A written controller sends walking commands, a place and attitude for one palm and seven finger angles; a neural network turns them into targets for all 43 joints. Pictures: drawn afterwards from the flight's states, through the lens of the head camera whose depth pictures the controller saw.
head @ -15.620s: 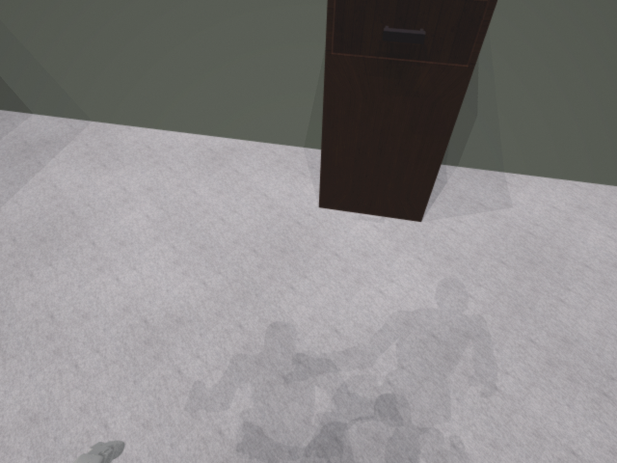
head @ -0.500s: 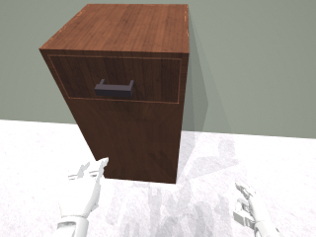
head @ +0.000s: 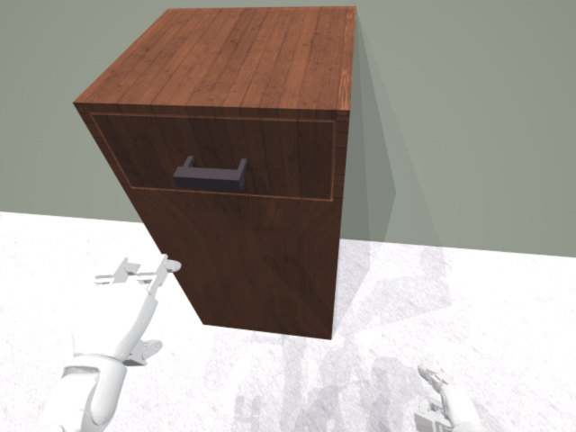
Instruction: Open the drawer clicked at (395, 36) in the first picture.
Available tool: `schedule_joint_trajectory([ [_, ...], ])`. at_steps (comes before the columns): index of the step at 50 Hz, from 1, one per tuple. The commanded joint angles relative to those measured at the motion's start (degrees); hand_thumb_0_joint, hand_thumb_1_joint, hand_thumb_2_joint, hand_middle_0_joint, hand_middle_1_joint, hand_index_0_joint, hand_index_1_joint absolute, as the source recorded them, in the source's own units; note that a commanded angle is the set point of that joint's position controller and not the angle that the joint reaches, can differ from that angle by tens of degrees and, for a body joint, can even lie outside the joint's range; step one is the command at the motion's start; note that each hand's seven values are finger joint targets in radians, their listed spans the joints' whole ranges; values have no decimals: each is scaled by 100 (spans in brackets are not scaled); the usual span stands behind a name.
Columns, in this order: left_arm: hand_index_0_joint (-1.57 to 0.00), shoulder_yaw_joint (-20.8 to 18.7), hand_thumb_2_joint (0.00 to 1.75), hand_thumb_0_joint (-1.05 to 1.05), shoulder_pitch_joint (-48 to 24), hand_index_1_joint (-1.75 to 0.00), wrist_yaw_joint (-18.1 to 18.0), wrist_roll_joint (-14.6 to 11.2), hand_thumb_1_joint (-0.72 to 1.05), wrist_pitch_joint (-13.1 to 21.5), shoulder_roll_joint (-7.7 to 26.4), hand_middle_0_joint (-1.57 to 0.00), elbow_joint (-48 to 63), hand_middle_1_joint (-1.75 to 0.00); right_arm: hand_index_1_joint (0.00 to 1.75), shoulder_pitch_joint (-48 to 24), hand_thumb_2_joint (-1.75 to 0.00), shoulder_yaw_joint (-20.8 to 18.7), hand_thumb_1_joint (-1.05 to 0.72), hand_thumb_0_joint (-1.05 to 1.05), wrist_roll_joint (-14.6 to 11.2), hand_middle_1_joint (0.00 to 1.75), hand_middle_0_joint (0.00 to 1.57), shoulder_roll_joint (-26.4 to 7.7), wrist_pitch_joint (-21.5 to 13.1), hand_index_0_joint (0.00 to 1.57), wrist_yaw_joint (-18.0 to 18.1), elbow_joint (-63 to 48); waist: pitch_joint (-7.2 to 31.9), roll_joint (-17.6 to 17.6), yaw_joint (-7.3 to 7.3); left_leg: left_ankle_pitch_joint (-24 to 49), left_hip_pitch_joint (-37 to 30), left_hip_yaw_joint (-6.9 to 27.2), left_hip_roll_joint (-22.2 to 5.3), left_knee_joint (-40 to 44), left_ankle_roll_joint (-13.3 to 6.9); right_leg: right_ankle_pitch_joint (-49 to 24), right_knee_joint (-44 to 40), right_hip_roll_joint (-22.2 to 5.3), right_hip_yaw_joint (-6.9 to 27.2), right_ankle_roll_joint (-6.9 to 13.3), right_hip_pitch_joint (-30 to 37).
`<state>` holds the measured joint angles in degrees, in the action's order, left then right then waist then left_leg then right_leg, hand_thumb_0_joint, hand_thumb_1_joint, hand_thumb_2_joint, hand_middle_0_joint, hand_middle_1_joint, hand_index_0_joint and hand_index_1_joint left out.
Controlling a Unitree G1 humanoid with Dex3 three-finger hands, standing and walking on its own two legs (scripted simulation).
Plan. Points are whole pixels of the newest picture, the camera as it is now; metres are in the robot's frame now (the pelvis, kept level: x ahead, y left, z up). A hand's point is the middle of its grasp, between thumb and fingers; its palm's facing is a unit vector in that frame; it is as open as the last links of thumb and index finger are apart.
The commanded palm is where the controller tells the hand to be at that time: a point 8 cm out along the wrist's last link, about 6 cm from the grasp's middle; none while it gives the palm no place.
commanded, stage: raise the hand with hooked fingers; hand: left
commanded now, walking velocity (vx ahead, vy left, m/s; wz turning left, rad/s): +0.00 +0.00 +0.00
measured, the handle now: (213, 170) +0.52 +0.22 +0.06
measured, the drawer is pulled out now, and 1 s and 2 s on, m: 0.00 0.00 0.00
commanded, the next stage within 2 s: move the hooked fingers above the handle in 1.02 s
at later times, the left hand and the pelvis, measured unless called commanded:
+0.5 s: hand (113, 236) +0.29 +0.26 +0.15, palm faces +0.12 -0.07 -0.99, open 13.7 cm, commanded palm +0.27 +0.26 +0.21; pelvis +0.01 +0.01 +0.02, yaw +2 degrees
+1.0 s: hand (96, 232) +0.29 +0.27 +0.16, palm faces +0.10 -0.07 -0.99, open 13.8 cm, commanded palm +0.26 +0.27 +0.23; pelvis -0.01 +0.02 +0.02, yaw +2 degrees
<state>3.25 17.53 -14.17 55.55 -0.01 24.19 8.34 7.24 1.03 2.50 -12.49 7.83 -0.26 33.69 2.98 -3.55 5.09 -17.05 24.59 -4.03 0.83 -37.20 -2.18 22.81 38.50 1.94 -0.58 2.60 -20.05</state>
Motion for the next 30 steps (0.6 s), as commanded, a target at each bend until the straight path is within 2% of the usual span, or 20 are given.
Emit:
schedule_joint_trajectory([
  [1,-27,-997,45,0,-967,-98,-249,-128,-15,-76,1097,-27,1258,-98,30,-975,-90,-277,-90,0,-61,30,20,-644,-264,20,71,-925,1275,335,41,1691,-1071,467,104,447,-19,-2489,-686,-134,591,-10,469],
  [2,-28,-845,44,0,-1014,-99,-193,-171,-17,-111,975,-28,1237,-99,30,-971,-90,-300,-90,0,-88,30,20,-651,-254,20,73,-906,1184,253,-1,1724,-1154,445,99,471,-28,-2488,-739,-136,564,-21,434],
  [5,-28,-755,41,0,-1235,-103,20,-257,-24,-256,1036,-28,1209,-103,30,-965,-90,-312,-90,0,-142,30,20,-696,-242,20,74,-873,1124,334,-32,1856,-1270,443,96,582,-35,-2590,-834,-158,491,-55,566],
  [6,-28,-777,40,0,-1414,-105,115,-271,-27,-288,1100,-28,1231,-105,30,-964,-90,-312,-90,0,-152,30,20,-713,-220,20,77,-840,1147,443,-30,1922,-1326,435,99,622,-41,-2671,-870,-162,466,-75,608],
  [9,-29,-979,37,0,-1665,-110,384,-296,-34,-367,1460,-29,1263,-110,30,-1042,-90,-304,-90,0,-184,30,20,-766,-165,20,89,-855,1155,447,22,2127,-1422,411,123,718,-61,-2966,-973,-150,492,-95,858],
  [10,-29,-868,36,0,-1777,-111,459,-313,-36,-372,1395,-29,1293,-111,30,-1030,-90,-292,-90,0,-189,30,20,-746,-134,20,83,-848,1126,314,-4,2201,-1473,401,115,770,-46,-2983,-964,-184,429,-94,899],
  [11,-29,-928,35,0,-1950,-112,525,-355,-38,-352,1484,-29,1394,-112,30,-1030,-90,-287,-90,0,-199,30,20,-754,-122,20,81,-847,1190,241,13,2254,-1549,405,116,801,-48,-3013,-1000,-188,393,-102,954],
  [14,-30,-1043,32,0,-2286,-117,732,-436,-45,-393,1660,-30,1165,-117,30,-1063,-90,-261,-90,0,-242,30,20,-760,-53,20,95,-806,1059,175,-1,2284,-1629,407,114,901,-37,-2912,-1148,-139,343,-96,990],
  [15,-30,-1000,31,0,-2432,-118,797,-468,-48,-405,1643,-30,1068,-118,30,-1041,-90,-248,-90,0,-254,30,20,-752,-34,20,96,-786,988,264,-28,2228,-1609,393,106,960,-33,-2858,-1176,-156,311,-108,1009],
  [16,-30,-1032,30,0,-2627,-120,851,-485,-50,-392,1710,-30,1114,-120,30,-1046,-90,-246,-90,0,-268,30,20,-766,-20,20,94,-776,1078,176,-19,2293,-1660,404,105,995,-26,-2832,-1188,-148,290,-103,1049],
  [20,-30,-1045,30,0,-3187,-120,1104,-560,-50,-429,1869,-30,1005,-120,30,-1083,-90,-222,-90,0,-296,30,20,-779,28,20,82,-770,1181,56,-34,2440,-1821,420,94,1091,-9,-2797,-1285,-139,230,-95,1184],
  [22,-30,-1033,30,0,-3418,-120,1246,-619,-50,-446,1900,-30,855,-120,30,-1082,-90,-217,-90,0,-316,30,20,-793,58,20,88,-757,1124,163,-53,2432,-1826,427,98,1146,-13,-2767,-1349,-126,194,-104,1182],
  [24,-30,-1029,30,0,-3687,-120,1399,-649,-50,-478,1945,-30,814,-120,30,-1130,-90,-209,-90,0,-352,30,20,-806,62,20,78,-775,1095,102,-79,2394,-1922,445,80,1169,-14,-2636,-1427,-94,191,-93,1127],
  [25,-30,-922,30,0,-3864,-120,1473,-636,-50,-489,1914,-30,709,-120,30,-1105,-90,-187,-90,0,-350,30,20,-804,79,20,79,-736,1092,169,-112,2316,-1905,450,73,1214,3,-2501,-1434,-123,147,-100,1118],
  [29,-30,-1114,30,0,-4379,-120,1702,-712,-50,-447,2227,-30,551,-120,30,-1125,-90,-167,-90,0,-378,30,20,-852,64,20,97,-739,1099,139,-91,2152,-1955,504,64,1309,-4,-2273,-1559,-87,136,-80,1155],
  [30,-30,-1036,30,0,-4503,-120,1763,-721,-50,-442,2206,-30,435,-120,30,-1100,-90,-139,-90,0,-372,30,20,-840,64,20,96,-719,1071,178,-99,2108,-1917,498,72,1344,-1,-2223,-1565,-127,110,-84,1177],
])
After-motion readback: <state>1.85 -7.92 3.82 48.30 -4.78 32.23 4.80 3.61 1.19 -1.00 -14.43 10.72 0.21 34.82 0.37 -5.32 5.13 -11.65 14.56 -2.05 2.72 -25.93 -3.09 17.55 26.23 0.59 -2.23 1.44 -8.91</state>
